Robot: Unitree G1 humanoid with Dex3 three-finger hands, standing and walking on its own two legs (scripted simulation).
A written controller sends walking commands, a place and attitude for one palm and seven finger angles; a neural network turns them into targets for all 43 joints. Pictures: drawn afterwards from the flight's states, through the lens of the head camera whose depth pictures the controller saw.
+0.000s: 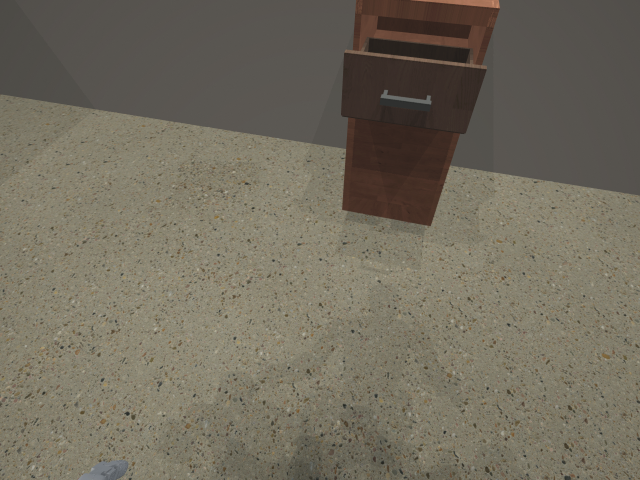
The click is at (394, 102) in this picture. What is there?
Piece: drawer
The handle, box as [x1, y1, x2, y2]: [380, 90, 431, 111]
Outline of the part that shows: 380,98 380,104 428,111 431,101 429,100 430,96 428,95 425,100 387,95 387,90 384,90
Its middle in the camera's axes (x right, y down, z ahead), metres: +0.22 -0.37 +1.02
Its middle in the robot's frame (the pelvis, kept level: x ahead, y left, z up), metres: +1.02 -0.17 -0.04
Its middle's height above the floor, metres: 0.73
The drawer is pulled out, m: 0.27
